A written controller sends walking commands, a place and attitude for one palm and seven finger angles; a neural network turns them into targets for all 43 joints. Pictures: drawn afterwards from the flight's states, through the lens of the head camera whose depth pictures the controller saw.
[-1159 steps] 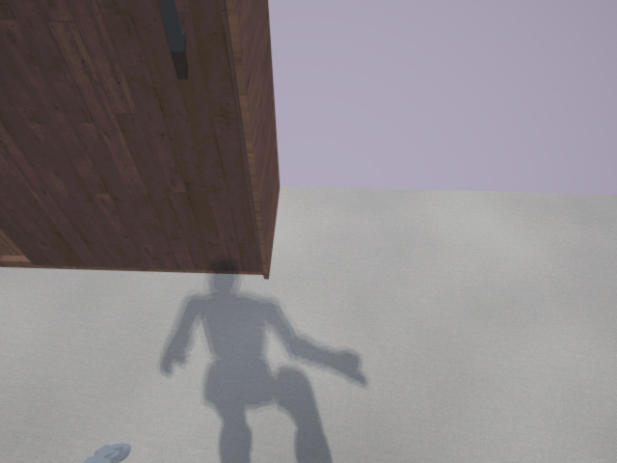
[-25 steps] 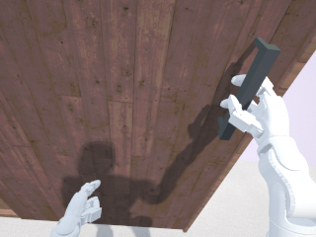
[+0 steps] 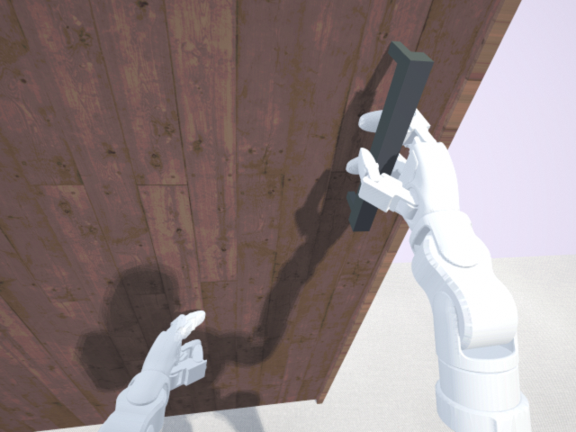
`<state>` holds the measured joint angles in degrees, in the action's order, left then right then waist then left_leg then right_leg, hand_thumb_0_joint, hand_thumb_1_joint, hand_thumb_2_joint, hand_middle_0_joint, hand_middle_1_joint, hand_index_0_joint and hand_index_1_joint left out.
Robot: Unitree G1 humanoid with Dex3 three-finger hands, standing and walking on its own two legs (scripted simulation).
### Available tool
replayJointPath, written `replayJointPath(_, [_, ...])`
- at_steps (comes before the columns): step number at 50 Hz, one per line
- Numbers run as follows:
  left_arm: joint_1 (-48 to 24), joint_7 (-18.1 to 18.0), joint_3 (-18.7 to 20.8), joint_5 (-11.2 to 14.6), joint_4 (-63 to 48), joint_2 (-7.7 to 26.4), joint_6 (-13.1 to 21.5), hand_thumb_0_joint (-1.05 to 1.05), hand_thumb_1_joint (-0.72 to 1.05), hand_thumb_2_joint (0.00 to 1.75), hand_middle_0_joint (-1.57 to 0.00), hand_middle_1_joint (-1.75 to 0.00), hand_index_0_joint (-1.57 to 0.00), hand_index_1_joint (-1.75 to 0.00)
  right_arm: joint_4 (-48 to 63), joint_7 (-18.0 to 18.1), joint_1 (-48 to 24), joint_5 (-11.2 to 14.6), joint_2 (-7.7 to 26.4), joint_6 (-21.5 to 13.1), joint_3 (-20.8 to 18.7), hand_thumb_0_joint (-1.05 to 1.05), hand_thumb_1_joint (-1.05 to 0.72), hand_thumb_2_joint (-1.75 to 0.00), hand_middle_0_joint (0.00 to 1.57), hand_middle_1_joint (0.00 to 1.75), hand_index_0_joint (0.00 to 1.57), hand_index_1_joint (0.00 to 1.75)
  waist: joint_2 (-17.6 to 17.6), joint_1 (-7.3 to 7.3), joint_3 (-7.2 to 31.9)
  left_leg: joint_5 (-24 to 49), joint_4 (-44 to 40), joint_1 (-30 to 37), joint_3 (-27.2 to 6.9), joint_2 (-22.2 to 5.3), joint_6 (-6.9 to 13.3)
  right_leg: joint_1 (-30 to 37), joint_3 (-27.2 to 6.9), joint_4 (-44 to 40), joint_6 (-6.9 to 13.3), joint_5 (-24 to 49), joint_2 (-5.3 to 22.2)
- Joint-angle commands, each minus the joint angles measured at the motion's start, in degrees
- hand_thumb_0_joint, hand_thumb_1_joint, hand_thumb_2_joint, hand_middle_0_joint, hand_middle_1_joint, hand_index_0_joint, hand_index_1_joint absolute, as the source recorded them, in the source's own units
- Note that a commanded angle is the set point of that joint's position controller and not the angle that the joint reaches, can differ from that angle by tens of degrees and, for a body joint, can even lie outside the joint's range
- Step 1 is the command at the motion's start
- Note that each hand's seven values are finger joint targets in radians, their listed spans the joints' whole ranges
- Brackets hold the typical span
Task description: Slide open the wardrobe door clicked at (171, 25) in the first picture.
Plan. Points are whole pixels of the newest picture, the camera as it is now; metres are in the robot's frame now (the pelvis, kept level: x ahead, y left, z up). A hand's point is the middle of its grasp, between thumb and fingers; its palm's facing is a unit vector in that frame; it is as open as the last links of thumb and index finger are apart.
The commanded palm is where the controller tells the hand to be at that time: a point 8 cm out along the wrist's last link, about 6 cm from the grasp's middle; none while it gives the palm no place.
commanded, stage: tug the door sideways, standing still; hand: right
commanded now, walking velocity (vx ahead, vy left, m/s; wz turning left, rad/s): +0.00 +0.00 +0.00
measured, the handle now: (376, 146) +0.37 -0.08 +0.26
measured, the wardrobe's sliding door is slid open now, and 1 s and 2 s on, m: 0.00 0.04 0.37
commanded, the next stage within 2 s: step sideways, sliding the door along in 0.22 s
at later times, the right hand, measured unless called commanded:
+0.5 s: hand (359, 181) +0.33 -0.06 +0.24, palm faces -0.03 +0.99 -0.10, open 6.3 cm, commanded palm +0.31 -0.08 +0.26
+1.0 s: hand (321, 179) +0.33 -0.02 +0.24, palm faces +0.12 +0.99 -0.03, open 6.5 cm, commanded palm +0.30 +0.00 +0.24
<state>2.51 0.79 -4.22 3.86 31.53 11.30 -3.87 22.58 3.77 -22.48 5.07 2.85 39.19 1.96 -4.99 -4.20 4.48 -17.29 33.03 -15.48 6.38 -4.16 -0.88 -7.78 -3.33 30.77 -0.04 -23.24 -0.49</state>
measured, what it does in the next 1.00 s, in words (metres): steps to the left: right foot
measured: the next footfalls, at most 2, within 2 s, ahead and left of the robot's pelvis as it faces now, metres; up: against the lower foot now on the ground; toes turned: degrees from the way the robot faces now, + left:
right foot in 0.80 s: +0.03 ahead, -0.08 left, +0.00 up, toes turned -4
left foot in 1.14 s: +0.10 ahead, +0.34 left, +0.00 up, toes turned +6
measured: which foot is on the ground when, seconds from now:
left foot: down 0.00-0.80, up 0.82-1.00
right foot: down 0.00-0.62, up 0.64-0.78, down 0.80-1.00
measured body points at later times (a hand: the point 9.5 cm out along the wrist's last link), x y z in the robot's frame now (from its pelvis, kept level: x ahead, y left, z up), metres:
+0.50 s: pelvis -0.03 +0.01 +0.00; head -0.02 +0.03 +0.45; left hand +0.16 +0.21 -0.09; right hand +0.32 -0.11 +0.25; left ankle -0.03 +0.12 -0.72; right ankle -0.08 -0.12 -0.73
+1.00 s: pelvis -0.01 +0.11 +0.00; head +0.07 +0.10 +0.44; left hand +0.22 +0.28 -0.10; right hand +0.32 -0.07 +0.24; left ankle +0.02 +0.25 -0.66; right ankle -0.01 -0.08 -0.73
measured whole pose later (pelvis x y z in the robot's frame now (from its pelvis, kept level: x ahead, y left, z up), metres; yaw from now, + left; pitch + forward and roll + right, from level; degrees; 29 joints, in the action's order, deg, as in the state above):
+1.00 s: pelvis -0.01 +0.11 +0.00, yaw +1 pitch -3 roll +2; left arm 1.6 2.1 1.0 2.7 29.8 9.1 -2.6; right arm 16.6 7.2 -23.1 2.6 6.2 -2.8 0.1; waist -3.6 -7.7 -14.8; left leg -24.5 61.7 -29.2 2.3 -3.2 1.1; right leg -10.6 1.2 29.8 -4.5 -15.6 9.6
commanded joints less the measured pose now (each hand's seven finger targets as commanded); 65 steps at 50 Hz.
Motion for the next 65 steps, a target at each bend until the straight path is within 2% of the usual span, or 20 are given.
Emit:
replayJointPath(1, [-9.5, 0.0, 2.2, 0.3, -9.2, 4.6, 2.4, 0.0, 0.9, 0.9, -0.2, -0.3, -0.2, -0.3, 13.6, -4.5, -29.6, 3.7, -4.9, -6.5, 13.0, 0.0, -0.9, -0.9, 0.45, 1.4, 0.45, 1.4, 2.4, 5.5, 16.0, 26.9, 0.9, 7.4, -0.6, 2.8, 2.9, 4.3, -1.6, -2.2, 1.0, 38.3, 1.5])
replayJointPath(15, [-9.3, 0.0, 2.2, 0.3, -7.7, 4.2, 3.7, 0.0, 0.9, 0.9, -0.2, -0.3, -0.2, -0.3, 6.5, -2.1, -36.8, 4.3, -7.4, -8.9, 14.1, 0.0, -0.9, -0.9, 0.45, 1.4, 0.45, 1.4, 3.2, 5.65, 13.7, 18.7, -1.0, 6.9, -0.5, 3.2, 3.4, 1.7, -1.7, -4.9, 0.7, 26.3, 1.1])
replayJointPath(16, [-8.7, -0.5, 2.3, 0.4, -5.8, 5.0, 3.3, 0.0, 0.9, 0.9, -0.2, -0.3, -0.2, -0.3, -1.2, -1.7, -36.9, 4.3, -5.1, -8.3, 11.3, 0.0, -0.9, -0.9, 0.45, 1.4, 0.45, 1.4, 4.6, 5.93, 11.6, 16.8, -1.9, 5.5, -0.4, 3.3, 3.4, 0.6, -1.3, -4.9, 0.5, 23.9, 1.0])
replayJointPath(17, [-3.4, -2.5, 2.4, -1.9, -7.3, 6.9, 2.4, 0.0, 0.9, 0.9, -0.2, -0.3, -0.2, -0.3, 2.9, 1.8, -37.0, 1.9, 18.3, -22.8, -6.2, 0.0, -0.9, -0.9, 0.45, 1.4, 0.45, 1.4, 7.2, 5.75, 3.3, 10.2, -2.9, 6.3, -2.3, 2.5, 0.7, -6.1, -1.8, -10.0, 3.4, 15.1, 5.0])
replayJointPath(18, [-4.8, -3.0, 2.3, -2.4, -5.8, 5.5, 2.2, 0.0, 0.9, 0.9, -0.2, -0.3, -0.2, -0.3, -4.0, 1.5, -27.5, 1.1, 8.9, -28.0, 0.8, 0.0, -0.9, -0.9, 0.45, 1.4, 0.45, 1.4, 8.6, 5.09, 2.5, 7.0, -1.6, 5.6, -2.2, 3.1, 0.8, -7.3, -2.6, -11.3, 4.3, 10.1, 5.2])
replayJointPath(21, [-5.6, -3.8, 3.4, -2.6, -6.3, 5.3, 2.7, 0.0, 0.9, 0.9, -0.2, -0.3, -0.2, -0.3, 2.5, 0.9, -32.8, 1.3, 6.7, -37.6, 4.2, 0.0, -0.9, -0.9, 0.45, 1.4, 0.45, 1.4, -4.1, 5.66, 4.1, 1.4, 9.6, -1.1, -1.2, 4.9, 1.2, -3.2, -8.4, -14.6, 7.6, 5.3, 12.7])
replayJointPath(25, [-3.6, -3.1, 4.8, -2.7, -6.1, 5.3, 3.7, 0.0, 0.9, 0.9, -0.2, -0.3, -0.2, -0.3, 3.0, 1.2, -30.9, 0.8, 5.8, -41.8, 6.0, 0.0, -0.9, -0.9, 0.45, 1.4, 0.45, 1.4, -7.7, 6.05, 4.8, -7.6, 7.5, -8.7, -2.6, 4.3, 2.5, 10.6, -8.1, -6.1, 10.1, 34.3, 18.1])
replayJointPath(29, [-3.4, -1.9, 5.8, -1.5, -8.1, 4.7, 3.7, 0.0, 0.9, 0.9, -0.2, -0.3, -0.2, -0.3, 5.8, 0.4, -29.0, -1.1, 5.7, -44.8, 6.8, 0.0, -0.9, -0.9, 0.45, 1.4, 0.45, 1.4, 3.7, 5.97, 12.7, 26.2, -8.5, 16.0, -7.3, -0.7, 6.4, 0.0, 4.9, 13.8, 3.8, 35.0, 9.2])
replayJointPath(31, [-4.9, -1.8, 7.7, -1.0, -8.4, 4.1, 4.0, 0.0, 0.9, 0.9, -0.2, -0.3, -0.2, -0.3, 4.1, 0.1, -26.0, -1.0, 7.6, -45.8, 4.8, 0.0, -0.9, -0.9, 0.45, 1.4, 0.45, 1.4, 21.1, 4.0, 11.5, 53.8, -8.1, 27.6, -24.6, -12.4, 12.9, -18.7, 3.5, 28.6, 0.2, -5.1, -0.2])
replayJointPath(37, [-4.5, -1.4, 6.3, -2.2, -7.9, 1.5, 4.0, 0.0, 0.9, 0.9, -0.2, -0.3, -0.2, -0.3, 8.7, -0.7, -25.4, -2.0, -1.9, -50.5, 13.4, 0.0, -0.9, -0.9, 0.45, 1.4, 0.45, 1.4, 10.0, 6.24, 11.5, 38.6, -1.0, 11.8, -9.5, -6.7, 9.9, 0.6, 9.4, -0.3, 1.1, 11.9, 1.9])
replayJointPath(38, [-2.8, -1.3, 7.2, -2.1, -7.7, 2.8, 3.9, 0.0, 0.9, 0.9, -0.2, -0.3, -0.2, -0.3, 9.2, -0.9, -25.5, -1.6, -1.9, -50.4, 13.9, 0.0, -0.9, -0.9, 0.45, 1.4, 0.45, 1.4, 7.7, 7.56, 13.4, 32.7, 7.5, 2.3, -7.0, -4.3, 7.4, 13.5, 7.4, -7.4, 2.8, 20.3, 5.0])
replayJointPath(40, [-3.8, -0.1, 8.8, -1.9, -9.9, 6.3, 3.9, 0.0, 0.9, 0.9, -0.2, -0.3, -0.2, -0.3, 10.5, -1.6, -26.6, -0.1, -3.8, -49.7, 16.0, 0.0, -0.9, -0.9, 0.45, 1.4, 0.45, 1.4, -5.3, 6.88, 14.1, -10.3, 33.6, -18.7, -7.6, 3.7, 3.2, 24.9, -21.7, -9.9, 15.0, 36.7, 30.2])
replayJointPath(41, [-4.7, 0.3, 9.4, -1.0, -11.4, 7.2, 3.0, 0.0, 0.9, 0.9, -0.2, -0.3, -0.2, -0.3, 9.4, -1.2, -27.4, -0.2, -2.4, -49.3, 13.9, 0.0, -0.9, -0.9, 0.45, 1.4, 0.45, 1.4, -1.4, 6.82, 10.7, -12.1, 40.2, -23.3, -10.8, 3.2, 3.4, 22.8, -25.8, -9.7, 18.6, 39.1, 33.4])
replayJointPath(44, [-5.6, 0.6, 8.1, -1.3, -8.5, 5.4, 2.5, 0.0, 0.9, 0.9, -0.2, -0.3, -0.2, -0.3, 11.7, -1.3, -29.1, -1.3, 0.8, -49.1, 11.6, 0.0, -0.9, -0.9, 0.45, 1.4, 0.45, 1.4, 3.0, 6.47, 6.9, -11.6, 38.8, -24.9, -11.5, -1.4, 2.7, 17.8, -12.3, -7.3, 15.4, 36.2, 30.5])
replayJointPath(47, [-4.5, 1.3, 8.4, -0.8, -9.5, 6.0, 3.9, 0.0, 0.9, 0.9, -0.2, -0.3, -0.2, -0.3, 12.2, -1.8, -29.9, -1.7, -3.9, -48.4, 16.5, 0.0, -0.9, -0.9, 0.45, 1.4, 0.45, 1.4, -4.8, 6.73, 6.8, -6.4, 30.4, -16.2, -4.5, -0.4, 2.0, 12.2, -0.3, -9.2, 10.8, 31.3, 24.6])
replayJointPath(53, [-4.6, 1.6, 7.7, -0.2, -11.7, 5.1, 5.5, 0.0, 0.9, 0.9, -0.2, -0.3, -0.2, -0.3, 12.7, -1.6, -24.3, -1.6, -0.6, -47.7, 13.5, 0.0, -0.9, -0.9, 0.45, 1.4, 0.45, 1.4, -14.0, 5.96, 7.0, -1.5, 9.2, -3.1, 2.4, 3.8, 0.7, 13.0, 7.5, 1.4, 5.4, 42.6, 21.1])
replayJointPath(56, [-5.3, 1.6, 7.0, 0.8, -12.2, 3.7, 5.5, 0.0, 0.9, 0.9, -0.2, -0.3, -0.2, -0.3, 13.7, -1.4, -21.2, -2.5, 2.8, -47.1, 11.0, 0.0, -0.9, -0.9, 0.45, 1.4, 0.45, 1.4, -3.1, 5.62, 8.2, 23.6, -10.1, 11.2, 1.1, 3.7, 0.4, 7.1, 8.6, 15.8, 1.2, 30.0, 13.1])
replayJointPath(59, [-5.3, 0.5, 8.0, -0.1, -10.7, 2.1, 5.1, 0.0, 0.9, 0.9, -0.2, -0.3, -0.2, -0.3, 16.0, -0.8, -15.9, -3.0, 8.1, -47.1, 7.2, 0.0, -0.9, -0.9, 0.45, 1.4, 0.45, 1.4, 29.8, 4.8, 6.6, 54.1, -8.0, 16.8, -20.7, -12.1, 9.7, -13.9, 5.7, 32.1, -1.9, -12.0, 3.0])
replayJointPath(63, [-5.8, 0.9, 7.4, -1.4, -8.2, 2.8, 5.1, 0.0, 0.9, 0.9, -0.2, -0.3, -0.2, -0.3, 21.5, 0.4, -15.2, -2.1, 1.0, -49.6, 12.8, 0.0, -0.9, -0.9, 0.45, 1.4, 0.45, 1.4, 14.5, 8.49, 9.3, 43.1, 7.3, 11.7, -7.4, -8.3, 7.4, 0.2, 7.9, -6.7, -0.6, 12.8, 6.2])
replayJointPath(65, [-7.1, 1.9, 10.1, -1.8, -12.0, 7.3, 4.8, 0.0, 0.9, 0.9, -0.2, -0.3, -0.2, -0.3, 22.0, -0.9, -12.6, -1.5, -1.4, -50.5, 15.4, 0.0, -0.9, -0.9, 0.45, 1.4, 0.45, 1.4, -7.0, 4.98, 11.6, -9.3, 30.3, -11.7, -3.2, 1.1, 0.9, 17.2, -12.8, -10.6, 11.2, 51.9, 30.8])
